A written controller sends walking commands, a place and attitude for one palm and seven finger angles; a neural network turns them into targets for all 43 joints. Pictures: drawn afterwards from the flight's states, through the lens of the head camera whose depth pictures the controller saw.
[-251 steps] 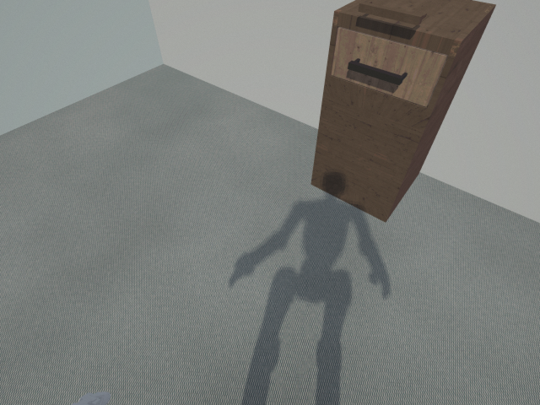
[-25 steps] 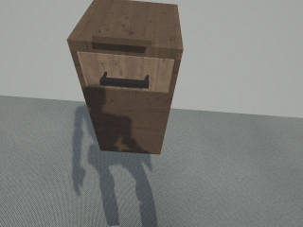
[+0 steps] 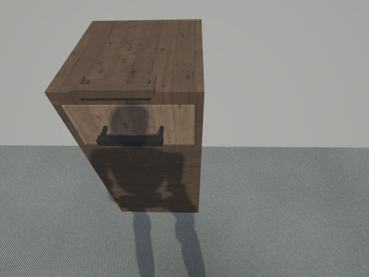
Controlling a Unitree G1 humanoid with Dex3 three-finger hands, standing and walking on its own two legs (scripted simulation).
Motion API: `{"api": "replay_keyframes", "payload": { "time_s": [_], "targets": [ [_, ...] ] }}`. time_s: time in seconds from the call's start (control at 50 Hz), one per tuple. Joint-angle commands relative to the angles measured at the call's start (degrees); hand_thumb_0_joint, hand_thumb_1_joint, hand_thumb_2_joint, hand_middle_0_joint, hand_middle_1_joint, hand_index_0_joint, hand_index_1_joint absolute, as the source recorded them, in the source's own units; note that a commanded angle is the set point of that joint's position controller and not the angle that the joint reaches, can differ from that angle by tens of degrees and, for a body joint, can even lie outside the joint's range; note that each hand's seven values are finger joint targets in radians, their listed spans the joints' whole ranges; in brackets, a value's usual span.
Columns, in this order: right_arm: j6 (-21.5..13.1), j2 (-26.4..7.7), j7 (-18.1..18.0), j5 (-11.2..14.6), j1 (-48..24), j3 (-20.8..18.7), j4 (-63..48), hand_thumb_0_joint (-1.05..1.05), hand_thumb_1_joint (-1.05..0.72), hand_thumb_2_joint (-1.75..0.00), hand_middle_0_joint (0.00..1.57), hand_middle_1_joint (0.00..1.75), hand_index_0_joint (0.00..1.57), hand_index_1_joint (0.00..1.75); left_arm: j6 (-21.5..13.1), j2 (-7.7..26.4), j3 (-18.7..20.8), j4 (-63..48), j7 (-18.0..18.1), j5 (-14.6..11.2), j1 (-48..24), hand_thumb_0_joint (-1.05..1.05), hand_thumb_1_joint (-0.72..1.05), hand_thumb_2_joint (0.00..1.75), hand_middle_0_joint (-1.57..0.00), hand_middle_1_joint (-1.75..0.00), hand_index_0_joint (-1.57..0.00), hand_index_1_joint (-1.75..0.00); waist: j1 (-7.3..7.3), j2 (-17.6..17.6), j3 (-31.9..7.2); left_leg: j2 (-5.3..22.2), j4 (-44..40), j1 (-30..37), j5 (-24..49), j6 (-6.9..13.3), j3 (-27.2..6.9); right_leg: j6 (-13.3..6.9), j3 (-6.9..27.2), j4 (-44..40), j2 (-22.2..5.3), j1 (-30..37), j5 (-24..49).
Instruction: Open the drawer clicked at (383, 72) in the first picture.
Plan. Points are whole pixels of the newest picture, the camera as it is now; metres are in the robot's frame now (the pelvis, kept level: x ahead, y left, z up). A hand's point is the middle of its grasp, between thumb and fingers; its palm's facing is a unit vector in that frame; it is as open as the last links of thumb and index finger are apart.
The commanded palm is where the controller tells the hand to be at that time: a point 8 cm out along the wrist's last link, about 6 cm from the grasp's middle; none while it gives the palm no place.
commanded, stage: come to a stop and stand still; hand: left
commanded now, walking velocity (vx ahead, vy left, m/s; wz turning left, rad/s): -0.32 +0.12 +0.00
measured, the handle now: (131, 135) +0.51 +0.19 -0.05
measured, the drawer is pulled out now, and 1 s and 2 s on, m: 0.00 0.00 0.00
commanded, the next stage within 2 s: look again from close up in 1.14 s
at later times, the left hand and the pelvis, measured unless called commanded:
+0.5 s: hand out of the picture +0.03 +0.24 -0.17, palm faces +0.04 -0.97 -0.22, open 7.4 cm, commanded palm none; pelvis +0.00 +0.04 +0.01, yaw -1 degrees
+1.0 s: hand out of the picture -0.03 +0.13 -0.17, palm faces +0.03 -0.98 -0.18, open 7.3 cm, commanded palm none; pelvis -0.03 -0.03 +0.00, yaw +0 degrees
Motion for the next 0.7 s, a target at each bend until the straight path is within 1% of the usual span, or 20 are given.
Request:
{"api": "replay_keyframes", "payload": {
  "time_s": [0.0, 0.06, 0.12, 0.14, 0.18, 0.2, 0.22, 0.24, 0.26, 0.28, 0.32, 0.38, 0.46, 0.54, 0.58, 0.6, 0.62, 0.64, 0.66, 0.68],
  "targets": [
    [1.5, -2.4, -0.1, -0.1, 1.3, -0.7, -3.9, 0.0, -0.9, -0.9, 0.2, 0.3, 0.2, 0.3, 1.7, 10.6, 2.3, -2.2, 0.8, 0.1, 3.9, 0.0, 0.9, 0.9, -0.2, -0.3, -0.2, -0.3, 1.81, -8.5, -3.9, -0.7, 0.1, -2.9, 1.7, -1.0, -1.1, -8.6, 11.3, -7.7, -17.3, 7.3, 48.0],
    [2.1, -3.9, 0.2, -0.1, -1.3, -1.5, -6.4, 0.0, -0.9, -0.9, 0.2, 0.3, 0.2, 0.3, 2.5, 11.8, 3.0, -3.5, 1.0, 0.4, 2.1, 0.0, 0.9, 0.9, -0.2, -0.3, -0.2, -0.3, 1.67, -9.4, -4.5, -0.8, 0.7, -3.7, 1.7, -1.2, -2.5, -9.0, 11.3, -7.2, -18.3, 7.3, 46.4],
    [2.0, -4.4, 0.5, -0.2, -1.9, -1.6, -7.8, 0.0, -0.9, -0.9, 0.2, 0.3, 0.2, 0.3, 2.8, 12.8, 3.3, -4.8, 0.9, 0.5, -0.2, 0.0, 0.9, 0.9, -0.2, -0.3, -0.2, -0.3, 0.89, -10.8, -5.6, -0.6, -6.7, -1.0, 4.6, -1.1, -2.2, -7.7, 10.1, -5.7, -17.1, 7.2, 41.0],
    [1.8, -4.5, 0.5, -0.3, -1.4, -1.6, -7.9, 0.0, -0.9, -0.9, 0.2, 0.3, 0.2, 0.3, 3.0, 12.9, 3.3, -5.0, 0.8, 0.4, -0.5, 0.0, 0.9, 0.9, -0.2, -0.3, -0.2, -0.3, 0.41, -11.0, -6.2, -0.8, -11.3, 1.0, 7.8, -1.1, -1.6, -6.7, 9.5, -4.5, -16.0, 7.1, 38.1],
    [1.1, -5.2, 0.6, -0.6, 1.1, -1.5, -7.3, 0.0, -0.9, -0.9, 0.2, 0.3, 0.2, 0.3, 3.4, 12.0, 3.0, -4.8, 0.6, -0.1, -0.2, 0.0, 0.9, 0.9, -0.2, -0.3, -0.2, -0.3, -0.99, -8.3, -7.4, 0.2, -25.2, 10.0, 23.1, -0.5, -0.2, -2.3, 7.3, 0.7, -12.2, 3.8, 26.9],
    [0.5, -8.7, 0.5, -1.1, 0.7, -2.0, -7.9, 0.0, -0.9, -0.9, 0.2, 0.3, 0.2, 0.3, 3.8, 9.5, 2.4, -5.1, 0.4, -0.4, 2.9, 0.0, 0.9, 0.9, -0.2, -0.3, -0.2, -0.3, 0.07, 2.1, -8.9, 8.2, -27.2, 15.7, 39.8, 2.6, -7.8, 1.4, 4.5, 6.2, -6.7, -2.1, 11.8],
    [0.2, -12.7, 0.4, -1.3, 0.1, -2.4, -9.4, 0.0, -0.9, -0.9, 0.2, 0.3, 0.2, 0.3, 4.0, 6.8, 1.6, -5.6, 0.3, -0.8, 4.5, 0.0, 0.9, 0.9, -0.2, -0.3, -0.2, -0.3, 0.14, 13.7, -8.6, 18.9, -30.8, 13.9, 56.2, 9.3, -18.2, 4.1, 2.4, 14.6, -1.0, -5.7, -13.2],
    [0.2, -13.4, -0.3, -1.2, -0.8, -2.4, -10.1, 0.0, -0.9, -0.9, 0.2, 0.3, 0.2, 0.3, 4.3, 7.5, 1.5, -5.9, 0.4, -0.5, 3.2, 0.0, 0.9, 0.9, -0.2, -0.3, -0.2, -0.3, -0.65, 9.3, -7.4, 20.8, -32.5, 9.5, 55.7, 13.1, -19.9, 4.0, 8.0, 25.4, 1.2, -6.0, -22.1],
    [-0.2, -13.3, -1.0, -1.3, -2.7, -2.2, -10.4, 0.0, -0.9, -0.9, 0.2, 0.3, 0.2, 0.3, 4.6, 7.2, 1.6, -5.3, 0.6, -0.3, 4.0, 0.0, 0.9, 0.9, -0.2, -0.3, -0.2, -0.3, 0.54, 11.2, -7.7, 19.9, -31.8, 8.9, 56.0, 13.0, -19.0, 3.9, 12.1, 30.5, 1.1, -7.5, -22.0],
    [-0.2, -11.9, -1.2, -1.3, -4.7, -1.9, -10.8, 0.0, -0.9, -0.9, 0.2, 0.3, 0.2, 0.3, 4.6, 8.3, 2.0, -4.4, 0.4, -0.3, 4.3, 0.0, 0.9, 0.9, -0.2, -0.3, -0.2, -0.3, 0.73, 9.2, -6.9, 18.0, -31.7, 8.8, 51.7, 12.7, -16.1, 4.2, 13.7, 34.1, 1.3, -8.9, -18.4],
    [-0.7, -10.0, -1.4, -1.1, -6.5, -1.1, -11.2, 0.0, -0.9, -0.9, 0.2, 0.3, 0.2, 0.3, 4.4, 8.6, 2.3, -3.2, -0.3, -0.2, 5.6, 0.0, 0.9, 0.9, -0.2, -0.3, -0.2, -0.3, 1.57, 4.9, -6.5, 14.4, -32.1, 10.9, 46.7, 11.3, -11.7, 5.1, 13.7, 36.9, 1.4, -11.0, -11.8],
    [-1.2, -9.9, -1.6, -0.7, -4.4, -1.1, -10.3, 0.0, -0.9, -0.9, 0.2, 0.3, 0.2, 0.3, 4.6, 8.9, 2.2, -2.8, -0.7, -0.2, 6.3, 0.0, 0.9, 0.9, -0.2, -0.3, -0.2, -0.3, 0.79, 4.2, -7.7, 13.9, -33.2, 15.2, 44.9, 10.7, -10.3, 6.1, 13.0, 33.6, 0.9, -11.2, -10.0],
    [-0.9, -10.6, -1.5, -0.8, -0.9, -1.6, -8.0, 0.0, -0.9, -0.9, 0.2, 0.3, 0.2, 0.3, 4.8, 8.0, 1.7, -2.9, -1.2, -0.1, 4.3, 0.0, 0.9, 0.9, -0.2, -0.3, -0.2, -0.3, -1.09, 6.0, -7.1, 14.4, -34.5, 19.1, 39.1, 10.9, -11.8, 6.1, 10.7, 23.6, 0.1, -9.8, -12.7],
    [-0.3, -10.9, -0.8, -1.1, -0.4, -2.1, -6.1, 0.0, -0.9, -0.9, 0.2, 0.3, 0.2, 0.3, 4.6, 6.0, 0.7, -2.3, -1.2, -0.4, 3.5, 0.0, 0.9, 0.9, -0.2, -0.3, -0.2, -0.3, -1.89, 8.3, -5.3, 13.3, -36.3, 14.9, 27.2, 10.1, -11.8, 5.0, 8.0, 11.8, 0.0, -4.0, -14.4],
    [-0.4, -10.9, -0.4, -1.0, -0.9, -2.2, -5.4, 0.0, -0.9, -0.9, 0.2, 0.3, 0.2, 0.3, 4.1, 5.5, 0.4, -0.8, -1.0, -0.5, 5.5, 0.0, 0.9, 0.9, -0.2, -0.3, -0.2, -0.3, -0.92, 7.8, -5.6, 12.4, -36.4, 12.6, 22.9, 9.2, -11.4, 4.4, 6.7, 5.3, 0.4, -0.3, -11.1],
    [-0.3, -10.6, -0.2, -0.9, -1.5, -2.2, -5.2, 0.0, -0.9, -0.9, 0.2, 0.3, 0.2, 0.3, 4.0, 5.6, 0.3, 0.2, -0.9, -0.5, 7.5, 0.0, 0.9, 0.9, -0.2, -0.3, -0.2, -0.3, -0.01, 7.5, -5.0, 11.5, -36.6, 9.4, 17.7, 8.2, -10.9, 4.0, 6.1, 1.1, 0.5, 3.3, -7.3],
    [-0.2, -10.1, -0.1, -0.6, -1.7, -2.1, -5.0, 0.0, -0.9, -0.9, 0.2, 0.3, 0.2, 0.3, 3.6, 5.5, 0.2, 1.3, -0.8, -0.5, 9.3, 0.0, 0.9, 0.9, -0.2, -0.3, -0.2, -0.3, 0.87, 5.4, -4.4, 9.7, -35.6, 5.9, 14.2, 6.5, -9.5, 3.8, 5.5, -5.8, 0.5, 7.6, -2.2],
    [-0.3, -8.3, 0.1, -0.3, -1.5, -1.8, -4.8, 0.0, -0.9, -0.9, 0.2, 0.3, 0.2, 0.3, 3.1, 6.7, 0.3, 1.9, -0.5, -0.3, 10.9, 0.0, 0.9, 0.9, -0.2, -0.3, -0.2, -0.3, 1.41, 1.7, -4.0, 7.0, -32.8, 3.2, 11.5, 4.0, -6.8, 3.1, 8.0, -11.5, -1.8, 10.6, 0.0],
    [-0.2, -5.5, 0.5, 0.1, -1.2, -1.1, -4.7, 0.0, -0.9, -0.9, 0.2, 0.3, 0.2, 0.3, 2.6, 9.0, 0.2, 1.7, -0.2, -0.1, 9.3, 0.0, 0.9, 0.9, -0.2, -0.3, -0.2, -0.3, 0.39, -4.6, -1.9, 3.4, -28.8, 0.7, 9.3, 1.4, -3.8, 1.0, 15.5, -15.1, -7.8, 8.5, -3.9],
    [0.0, -3.3, 0.9, 0.1, -1.4, -0.2, -4.8, 0.0, -0.9, -0.9, 0.2, 0.3, 0.2, 0.3, 2.4, 10.8, 0.1, 1.0, -0.1, -0.3, 7.3, 0.0, 0.9, 0.9, -0.2, -0.3, -0.2, -0.3, -0.26, -7.9, -0.5, 1.1, -26.6, 3.4, 8.6, 0.3, -1.7, -1.1, 18.7, -18.8, -12.4, 1.5, -10.7]
  ]
}}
